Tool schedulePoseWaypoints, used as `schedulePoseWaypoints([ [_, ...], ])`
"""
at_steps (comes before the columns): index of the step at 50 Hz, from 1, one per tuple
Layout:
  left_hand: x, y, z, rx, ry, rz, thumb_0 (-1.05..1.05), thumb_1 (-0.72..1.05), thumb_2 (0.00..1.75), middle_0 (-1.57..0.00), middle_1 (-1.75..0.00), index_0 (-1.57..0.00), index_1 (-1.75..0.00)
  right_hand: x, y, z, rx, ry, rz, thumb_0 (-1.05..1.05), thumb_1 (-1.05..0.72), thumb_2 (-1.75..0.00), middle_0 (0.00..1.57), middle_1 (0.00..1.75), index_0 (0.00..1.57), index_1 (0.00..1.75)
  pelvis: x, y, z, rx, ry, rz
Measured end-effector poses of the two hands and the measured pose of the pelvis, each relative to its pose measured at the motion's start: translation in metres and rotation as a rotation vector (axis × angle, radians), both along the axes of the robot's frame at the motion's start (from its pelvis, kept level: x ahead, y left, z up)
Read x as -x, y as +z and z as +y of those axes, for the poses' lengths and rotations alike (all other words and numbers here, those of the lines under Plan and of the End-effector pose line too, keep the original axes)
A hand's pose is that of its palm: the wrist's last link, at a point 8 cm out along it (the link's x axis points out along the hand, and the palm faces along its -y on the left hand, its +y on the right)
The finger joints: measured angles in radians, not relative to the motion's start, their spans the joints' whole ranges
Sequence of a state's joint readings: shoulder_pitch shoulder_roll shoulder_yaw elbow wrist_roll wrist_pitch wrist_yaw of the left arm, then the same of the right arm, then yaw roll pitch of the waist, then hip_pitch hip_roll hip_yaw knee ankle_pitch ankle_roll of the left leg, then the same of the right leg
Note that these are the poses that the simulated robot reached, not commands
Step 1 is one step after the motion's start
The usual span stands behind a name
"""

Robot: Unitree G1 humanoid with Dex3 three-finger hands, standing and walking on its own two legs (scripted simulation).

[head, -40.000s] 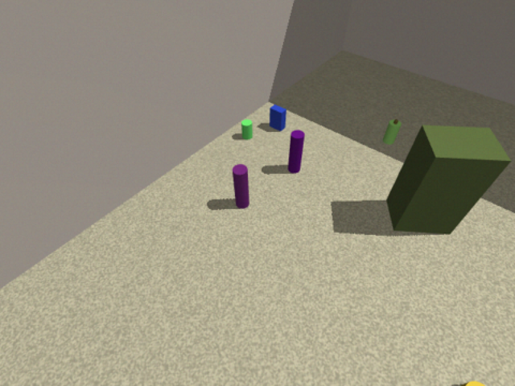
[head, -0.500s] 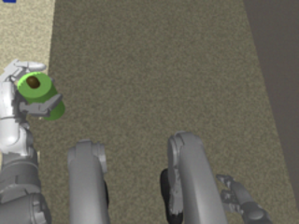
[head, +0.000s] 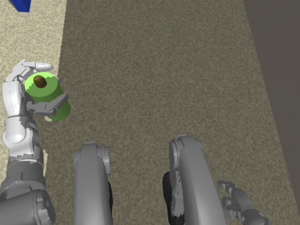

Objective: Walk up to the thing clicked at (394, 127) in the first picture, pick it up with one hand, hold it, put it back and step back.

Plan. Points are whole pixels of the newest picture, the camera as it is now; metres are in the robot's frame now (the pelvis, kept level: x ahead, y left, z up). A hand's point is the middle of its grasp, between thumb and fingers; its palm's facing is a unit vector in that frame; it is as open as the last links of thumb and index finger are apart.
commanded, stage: lift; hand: left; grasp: from the side
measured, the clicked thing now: (49, 96) +0.44 +0.25 -0.05
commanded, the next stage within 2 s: none
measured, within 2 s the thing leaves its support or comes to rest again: neither
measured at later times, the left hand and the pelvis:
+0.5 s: hand (42, 88) +0.43 +0.23 +0.03, palm faces +0.13 -0.99 -0.03, open 9.4 cm; pelvis +0.00 +0.00 +0.04, yaw +1 degrees
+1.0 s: hand out of the picture +0.40 +0.22 +0.21, palm faces +0.15 -0.99 -0.07, open 9.4 cm; pelvis +0.03 +0.00 +0.18, yaw +3 degrees
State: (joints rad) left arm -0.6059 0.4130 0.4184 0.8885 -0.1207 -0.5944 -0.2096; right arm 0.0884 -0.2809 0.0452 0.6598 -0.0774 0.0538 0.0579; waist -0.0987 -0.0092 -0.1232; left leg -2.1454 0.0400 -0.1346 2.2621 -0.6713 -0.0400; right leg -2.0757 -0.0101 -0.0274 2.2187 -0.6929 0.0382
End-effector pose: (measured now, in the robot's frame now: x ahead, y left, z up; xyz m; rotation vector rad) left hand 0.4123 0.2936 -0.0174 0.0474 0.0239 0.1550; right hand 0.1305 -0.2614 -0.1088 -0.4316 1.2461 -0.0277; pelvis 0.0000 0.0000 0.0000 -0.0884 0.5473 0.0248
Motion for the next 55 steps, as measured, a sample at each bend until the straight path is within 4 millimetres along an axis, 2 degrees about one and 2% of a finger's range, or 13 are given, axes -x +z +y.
schedulePoseWaypoints([
  [10, -0.002, 0.007, -0.003, -0.008, 0.002, -0.004, 0.01, -0.22, 0.98, -0.79, -0.94, -0.72, -0.95, 0.006, 0.001, -0.001, -0.012, -0.014, 0.017, 0.01, -0.91, -0.90, 0.21, 0.30, 0.20, 0.30, 0.000, 0.005, -0.002, -0.009, 0.004, 0.007],
  [16, 0.000, 0.021, -0.006, -0.006, -0.019, -0.010, 0.01, -0.22, 0.98, -0.79, -0.94, -0.72, -0.95, 0.004, 0.004, -0.003, -0.021, -0.033, 0.005, 0.01, -0.92, -0.90, 0.21, 0.30, 0.20, 0.30, -0.002, 0.011, -0.004, -0.017, 0.006, 0.012],
  [26, 0.016, 0.055, -0.012, 0.016, -0.026, 0.002, 0.01, -0.22, 0.98, -0.79, -0.94, -0.73, -0.95, -0.015, 0.035, -0.001, -0.036, -0.051, -0.084, 0.01, -0.92, -0.90, 0.21, 0.30, 0.20, 0.30, -0.003, 0.039, -0.004, -0.022, 0.007, 0.017],
  [35, 0.030, 0.107, -0.012, 0.008, -0.023, -0.007, 0.01, -0.21, 0.98, -0.79, -0.94, -0.73, -0.95, -0.040, 0.080, 0.009, -0.050, -0.052, -0.162, 0.01, -0.92, -0.90, 0.21, 0.30, 0.20, 0.30, -0.008, 0.081, -0.002, -0.023, 0.016, 0.020],
  [47, 0.040, 0.203, -0.019, -0.005, -0.005, 0.021, 0.01, -0.21, 0.98, -0.79, -0.94, -0.72, -0.95, -0.075, 0.159, 0.026, -0.089, -0.068, -0.250, 0.01, -0.91, -0.89, 0.21, 0.30, 0.20, 0.30, -0.027, 0.159, 0.002, -0.027, 0.033, -0.026],
  [52, 0.043, 0.249, -0.019, -0.016, 0.005, 0.007, 0.01, -0.21, 0.98, -0.79, -0.94, -0.72, -0.95, -0.084, 0.196, 0.032, -0.101, -0.072, -0.277, 0.01, -0.91, -0.89, 0.21, 0.30, 0.20, 0.30, -0.038, 0.193, 0.004, -0.032, 0.040, -0.064],
  [55, 0.043, 0.268, -0.019, -0.001, 0.013, 0.009, 0.01, -0.21, 0.98, -0.79, -0.94, -0.72, -0.95, -0.087, 0.216, 0.034, -0.105, -0.073, -0.287, 0.01, -0.91, -0.89, 0.21, 0.30, 0.20, 0.30, -0.043, 0.211, 0.004, -0.033, 0.044, -0.092],
])
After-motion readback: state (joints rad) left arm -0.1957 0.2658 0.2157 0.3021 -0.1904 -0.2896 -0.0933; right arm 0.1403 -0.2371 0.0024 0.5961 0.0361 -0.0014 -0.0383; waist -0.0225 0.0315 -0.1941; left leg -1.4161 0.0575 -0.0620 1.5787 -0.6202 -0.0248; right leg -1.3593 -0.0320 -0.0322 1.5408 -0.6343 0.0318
